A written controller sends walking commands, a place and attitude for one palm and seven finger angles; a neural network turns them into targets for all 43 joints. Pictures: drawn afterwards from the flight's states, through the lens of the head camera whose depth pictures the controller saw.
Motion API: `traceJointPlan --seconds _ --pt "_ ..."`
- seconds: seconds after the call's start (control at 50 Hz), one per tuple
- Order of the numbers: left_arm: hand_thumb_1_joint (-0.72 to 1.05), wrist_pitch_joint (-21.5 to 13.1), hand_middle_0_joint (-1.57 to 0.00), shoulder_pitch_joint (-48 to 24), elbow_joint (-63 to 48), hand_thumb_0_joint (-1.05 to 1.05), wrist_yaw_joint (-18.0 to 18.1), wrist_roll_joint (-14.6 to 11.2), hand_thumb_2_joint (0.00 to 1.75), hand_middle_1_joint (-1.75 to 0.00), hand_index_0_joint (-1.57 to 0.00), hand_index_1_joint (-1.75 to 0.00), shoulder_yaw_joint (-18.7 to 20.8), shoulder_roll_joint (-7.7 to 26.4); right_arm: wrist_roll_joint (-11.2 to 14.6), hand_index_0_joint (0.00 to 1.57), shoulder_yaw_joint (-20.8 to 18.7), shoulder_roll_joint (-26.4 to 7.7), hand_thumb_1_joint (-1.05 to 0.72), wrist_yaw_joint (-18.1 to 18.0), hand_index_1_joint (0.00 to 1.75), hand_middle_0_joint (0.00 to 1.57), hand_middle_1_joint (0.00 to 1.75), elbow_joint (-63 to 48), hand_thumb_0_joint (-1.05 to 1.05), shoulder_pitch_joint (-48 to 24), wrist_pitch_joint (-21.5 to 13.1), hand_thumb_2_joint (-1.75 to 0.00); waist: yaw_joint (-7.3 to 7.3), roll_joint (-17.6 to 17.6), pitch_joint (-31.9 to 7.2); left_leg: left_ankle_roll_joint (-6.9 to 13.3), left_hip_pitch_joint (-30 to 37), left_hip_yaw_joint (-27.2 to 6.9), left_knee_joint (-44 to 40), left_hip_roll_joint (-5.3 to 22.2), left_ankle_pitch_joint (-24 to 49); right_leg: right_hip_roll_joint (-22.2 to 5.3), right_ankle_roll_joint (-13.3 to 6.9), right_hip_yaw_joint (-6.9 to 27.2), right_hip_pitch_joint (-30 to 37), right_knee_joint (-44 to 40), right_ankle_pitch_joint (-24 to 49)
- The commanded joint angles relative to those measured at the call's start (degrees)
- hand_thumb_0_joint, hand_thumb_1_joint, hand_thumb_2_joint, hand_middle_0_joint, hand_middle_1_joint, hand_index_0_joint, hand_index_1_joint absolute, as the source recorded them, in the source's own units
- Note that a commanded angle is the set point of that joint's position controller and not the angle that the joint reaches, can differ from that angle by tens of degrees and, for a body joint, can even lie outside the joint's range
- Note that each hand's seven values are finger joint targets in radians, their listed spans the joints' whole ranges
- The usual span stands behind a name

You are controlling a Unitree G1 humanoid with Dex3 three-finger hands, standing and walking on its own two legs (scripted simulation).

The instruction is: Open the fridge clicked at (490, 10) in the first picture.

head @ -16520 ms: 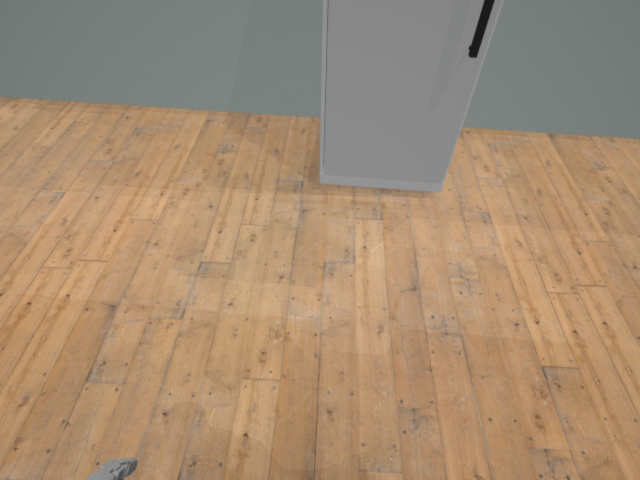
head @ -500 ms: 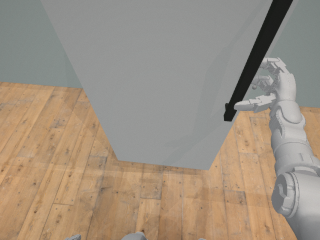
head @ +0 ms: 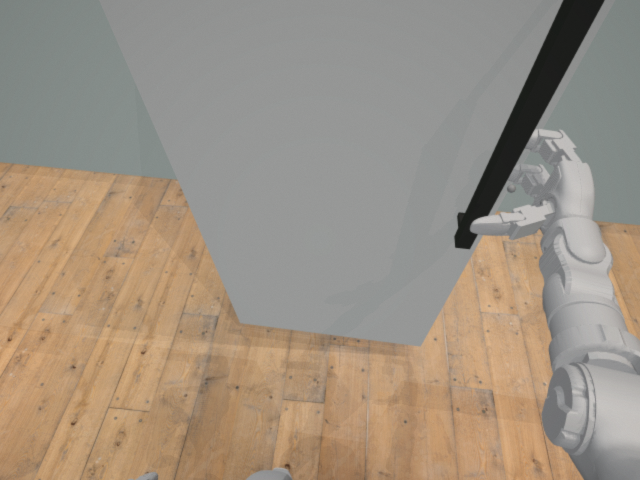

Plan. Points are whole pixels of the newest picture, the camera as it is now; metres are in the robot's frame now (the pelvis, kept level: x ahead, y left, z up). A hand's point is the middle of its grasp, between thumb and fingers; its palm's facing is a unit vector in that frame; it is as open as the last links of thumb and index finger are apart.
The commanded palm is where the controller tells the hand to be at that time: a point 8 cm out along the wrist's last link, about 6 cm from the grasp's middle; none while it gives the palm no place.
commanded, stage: slide the fingers in behind the handle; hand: right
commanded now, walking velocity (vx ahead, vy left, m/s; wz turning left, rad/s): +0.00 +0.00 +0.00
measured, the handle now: (502, 145) +0.53 -0.14 +0.14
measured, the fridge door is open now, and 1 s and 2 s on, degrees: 0 0 0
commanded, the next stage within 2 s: grip the handle and tug to test in 1.32 s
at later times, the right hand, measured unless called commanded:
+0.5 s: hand (494, 191) +0.46 -0.13 +0.11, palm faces +0.00 +1.00 +0.00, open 14.0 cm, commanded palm +0.44 -0.18 +0.11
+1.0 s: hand (482, 184) +0.48 -0.12 +0.11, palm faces +0.01 +1.00 +0.00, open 13.9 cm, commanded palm +0.45 -0.17 +0.11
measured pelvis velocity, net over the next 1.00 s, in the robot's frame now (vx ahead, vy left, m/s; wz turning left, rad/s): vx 0.00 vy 0.00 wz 0.00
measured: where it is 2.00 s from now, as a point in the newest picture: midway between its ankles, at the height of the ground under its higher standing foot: outside the picture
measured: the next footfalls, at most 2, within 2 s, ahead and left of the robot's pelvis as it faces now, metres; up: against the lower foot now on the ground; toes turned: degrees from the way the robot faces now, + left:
none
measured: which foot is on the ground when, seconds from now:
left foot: down 0.00-1.00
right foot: down 0.00-1.00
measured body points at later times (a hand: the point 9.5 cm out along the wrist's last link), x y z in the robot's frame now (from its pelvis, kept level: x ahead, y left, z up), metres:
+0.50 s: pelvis +0.00 -0.01 +0.00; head +0.05 -0.01 +0.45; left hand +0.06 +0.25 -0.12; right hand +0.46 -0.19 +0.12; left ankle +0.00 +0.10 -0.71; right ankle +0.02 -0.12 -0.71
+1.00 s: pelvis +0.00 +0.00 +0.00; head +0.06 -0.01 +0.44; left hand +0.02 +0.26 -0.12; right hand +0.47 -0.18 +0.11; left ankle +0.00 +0.10 -0.71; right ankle +0.02 -0.12 -0.71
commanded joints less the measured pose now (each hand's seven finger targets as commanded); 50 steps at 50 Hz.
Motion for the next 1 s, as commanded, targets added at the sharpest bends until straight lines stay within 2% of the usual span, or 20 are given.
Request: traceJointPlan --seconds 0.0,0.1,0.16,0.18,0.2,0.26,0.28,0.3,0.34,0.36,0.4,0.52,0.58,0.64,0.68,0.74,0.84,0.88,0.92,0.98 --pt "0.9 -1.93 -0.2 3.68 -4.28 0.0 0.47 -0.42 0.9 -0.3 -0.2 -0.3 3.21 8.87 0.95 0.3 -0.8 -11.72 0.5 -0.17 1.2 0.3 1.2 -12.83 0.0 -27.07 -4.08 -0.3 0.0 -0.04 -20.74 -1.16 7.96 -4.03 -5.57 -1.42 20.32 3.24 -1.22 2.99 12.99 -3.54 12.83" --pt "0.9 -1.95 -0.2 3.53 -3.75 0.0 0.35 -0.35 0.9 -0.3 -0.2 -0.3 3.26 8.75 1.01 0.3 0.81 -9.34 0.5 -0.69 1.2 0.3 1.2 -12.82 0.0 -27.68 -3.49 -0.3 0.5 -0.26 -20.06 -1.05 5.89 -3.12 -5.41 -1.53 20.23 2.97 -1.02 3.51 15.28 -3.6 14.27" --pt "0.9 -2.13 -0.2 3.08 -4.2 0.0 0.16 -0.25 0.9 -0.3 -0.2 -0.3 3.39 8.61 1.04 0.3 2.34 -7.06 0.5 -1.09 1.2 0.3 1.2 -15.3 0.0 -27.56 -3.69 -0.3 0.17 -2.14 -22.25 -0.84 5.86 -2.77 -4.95 -1.59 21.41 3.04 -0.83 3.58 17.83 -3.35 16.82" --pt "0.9 -2.07 -0.2 3.25 -3.97 0.0 0.17 -0.3 0.9 -0.3 -0.2 -0.3 3.45 8.69 1.14 0.3 1.3 -7.98 0.5 -1.47 1.2 0.3 1.2 -15.35 0.0 -27.05 -3.79 -0.3 -0.14 -0.28 -22.38 -0.86 6.14 -2.6 -4.84 -1.64 21.6 2.87 -0.78 3.94 17.78 -3.49 17.24" --pt "0.9 -2.06 -0.2 2.66 -4.39 0.0 0.03 -0.35 0.9 -0.3 -0.2 -0.3 3.38 8.44 1.27 0.3 2.56 -6.05 0.5 -1.52 1.2 0.3 1.2 -15.11 0.0 -25.22 -3.5 -0.3 -0.37 -0.94 -22.0 -0.89 6.33 -2.68 -5.08 -1.64 21.81 3.06 -0.77 3.54 17.56 -3.61 17.11" --pt "0.9 -1.83 -0.2 2.77 -4.29 0.0 0.06 -0.17 0.9 -0.3 -0.2 -0.3 3.33 8.67 0.59 0.3 1.52 -7.37 0.5 -2.43 1.2 0.3 1.2 -15.17 0.0 -25.63 -3.36 -0.3 -0.71 0.03 -20.72 -0.78 6.75 -2.65 -4.91 -1.59 21.69 3.08 -0.77 3.58 16.6 -3.84 16.95" --pt "0.9 -1.96 -0.2 2.22 -4.51 0.0 -0.13 -0.27 0.9 -0.3 -0.2 -0.3 3.22 8.16 0.72 0.3 3.61 -4.64 0.5 -2.62 1.2 0.3 1.2 -15.64 0.0 -26.02 -3.3 -0.3 -0.02 -0.53 -20.56 -0.97 6.12 -2.58 -5.14 -1.55 21.7 3.07 -0.79 3.48 17.14 -3.94 16.79" --pt "0.9 -1.89 -0.2 2.43 -4.14 0.0 -0.06 -0.25 0.9 -0.3 -0.2 -0.3 3.37 8.35 0.53 0.3 2.21 -6.05 0.5 -3.01 1.2 0.3 1.2 -15.76 0.0 -26.04 -3.39 -0.3 -0.4 -0.72 -20.74 -0.83 6.1 -2.53 -4.98 -1.54 21.85 2.94 -0.67 3.59 17.54 -3.77 17.44" --pt "0.9 -1.92 -0.2 1.92 -4.61 0.0 -0.3 -0.21 0.9 -0.3 -0.2 -0.3 3.23 8.11 0.72 0.3 3.26 -4.41 0.5 -3.31 1.2 0.3 1.2 -16.33 0.0 -24.86 -3.39 -0.3 -0.69 -0.32 -20.65 -0.8 6.41 -2.35 -5.09 -1.7 21.65 3.0 -0.59 3.59 17.59 -4.11 17.23" --pt "0.9 -1.82 -0.2 2.27 -4.37 0.0 -0.13 -0.1 0.9 -0.3 -0.2 -0.3 3.39 8.45 0.33 0.3 1.86 -6.36 0.5 -3.7 1.2 0.3 1.2 -16.69 0.0 -25.41 -3.67 -0.3 -0.83 0.72 -20.97 -0.71 7.14 -2.4 -4.9 -1.69 21.94 2.97 -0.64 3.67 17.43 -4.0 17.69" --pt "0.9 -1.81 -0.2 1.71 -4.19 0.0 -0.16 -0.25 0.9 -0.3 -0.2 -0.3 3.12 7.95 0.18 0.3 4.05 -3.67 0.5 -3.93 1.2 0.3 1.2 -15.2 0.0 -26.06 -3.45 -0.3 -0.13 0.19 -18.82 -0.83 5.61 -2.34 -5.19 -1.65 20.26 3.02 -0.56 3.65 16.69 -4.22 15.67" --pt "0.9 -2.28 -0.2 2.08 -3.11 0.0 0.02 0.15 0.9 -0.3 -0.2 -0.3 3.01 8.23 0.01 0.3 3.35 -4.51 0.5 -5.24 1.2 0.3 1.2 -11.84 0.0 -30.75 -4.2 -0.3 0.82 1.86 -18.04 -0.99 4.1 -2.72 -5.87 -1.58 16.23 3.16 -0.75 3.84 15.08 -4.33 11.12" --pt "0.9 -2.39 -0.2 2.56 -3.16 0.0 0.0 0.42 0.9 -0.3 -0.2 -0.3 3.09 8.39 -0.37 0.3 1.37 -6.74 0.5 -5.23 1.2 0.3 1.2 -11.62 0.0 -30.31 -5.08 -0.3 0.03 1.16 -21.2 -0.9 5.72 -3.0 -5.18 -1.43 17.9 3.27 -0.77 3.67 15.14 -4.04 12.54" --pt "0.9 -2.52 -0.2 2.64 -3.32 0.0 -0.28 0.51 0.9 -0.3 -0.2 -0.3 2.94 8.16 -0.58 0.3 2.67 -5.35 0.5 -4.85 1.2 0.3 1.2 -10.25 0.0 -30.56 -5.22 -0.3 0.45 0.44 -20.46 -0.99 5.06 -3.08 -5.1 -1.47 16.94 3.37 -0.74 3.4 13.94 -3.8 11.19" --pt "0.9 -2.4 -0.2 3.21 -3.33 0.0 -0.31 0.56 0.9 -0.3 -0.2 -0.3 3.02 8.57 -0.54 0.3 1.03 -7.15 0.5 -4.88 1.2 0.3 1.2 -9.04 0.0 -29.64 -5.02 -0.3 0.33 1.56 -20.4 -1.05 5.89 -3.31 -5.21 -1.34 17.61 3.32 -0.88 3.31 12.69 -3.84 11.33" --pt "0.9 -2.45 -0.2 3.18 -3.62 0.0 -0.45 0.52 0.9 -0.3 -0.2 -0.3 3.19 8.13 -0.46 0.3 3.38 -4.24 0.5 -4.75 1.2 0.3 1.2 -11.45 0.0 -31.37 -5.24 -0.3 0.79 -0.05 -21.83 -1.01 5.32 -3.07 -4.88 -1.55 18.5 3.31 -0.77 3.27 14.49 -3.41 12.58" --pt "0.9 -2.38 -0.2 3.89 -2.84 0.0 -0.49 0.52 0.9 -0.3 -0.2 -0.3 3.32 8.5 -0.32 0.3 2.68 -5.3 0.5 -5.41 1.2 0.3 1.2 -10.29 0.0 -32.64 -4.89 -0.3 1.43 1.35 -20.23 -1.21 4.73 -3.44 -5.52 -1.58 16.79 3.29 -0.98 3.27 12.66 -3.37 10.41" --pt "0.9 -2.3 -0.2 4.27 -2.92 0.0 -0.43 0.64 0.9 -0.3 -0.2 -0.3 3.39 8.69 -0.81 0.3 0.71 -7.89 0.5 -5.83 1.2 0.3 1.2 -11.39 0.0 -32.41 -5.32 -0.3 0.45 0.15 -22.33 -0.97 6.11 -3.47 -4.96 -1.5 18.22 3.32 -0.9 3.42 13.51 -3.54 12.05" --pt "0.9 -2.49 -0.2 4.02 -3.39 0.0 -0.68 0.66 0.9 -0.3 -0.2 -0.3 3.48 8.19 -0.87 0.3 1.58 -5.95 0.5 -5.84 1.2 0.3 1.2 -13.55 0.0 -30.23 -5.82 -0.3 -0.13 -1.35 -24.44 -0.8 6.52 -3.14 -4.44 -1.69 20.68 3.34 -0.78 3.28 15.73 -3.02 15.15" --pt "0.9 -2.14 -0.2 4.06 -3.3 0.0 -0.61 0.52 0.9 -0.3 -0.2 -0.3 3.45 8.43 -0.74 0.3 1.56 -6.26 0.5 -5.64 1.2 0.3 1.2 -11.88 0.0 -29.19 -5.06 -0.3 0.6 0.9 -21.57 -1.13 6.52 -3.29 -5.12 -1.74 20.52 3.29 -0.98 3.07 13.78 -3.32 13.98"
